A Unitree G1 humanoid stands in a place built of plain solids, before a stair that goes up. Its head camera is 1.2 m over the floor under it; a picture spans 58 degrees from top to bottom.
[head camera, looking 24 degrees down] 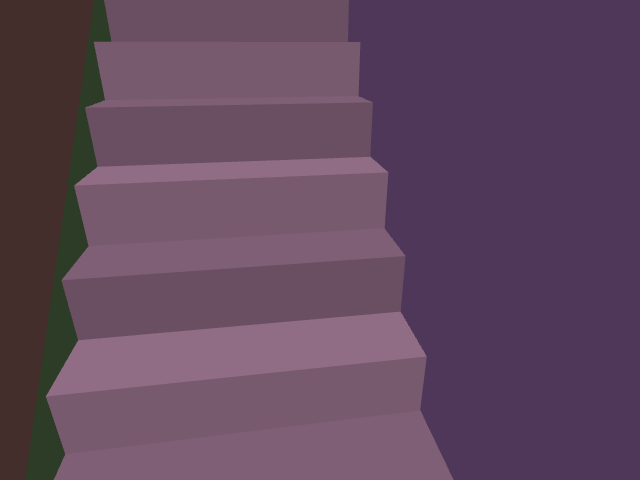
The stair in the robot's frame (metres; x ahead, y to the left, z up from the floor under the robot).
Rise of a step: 0.20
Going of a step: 0.23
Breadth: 1.00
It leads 9 degrees to the left of straight ahead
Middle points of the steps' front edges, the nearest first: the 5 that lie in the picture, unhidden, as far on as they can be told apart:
0.90 0.19 0.41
1.13 0.23 0.61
1.35 0.26 0.81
1.58 0.30 1.02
1.81 0.33 1.22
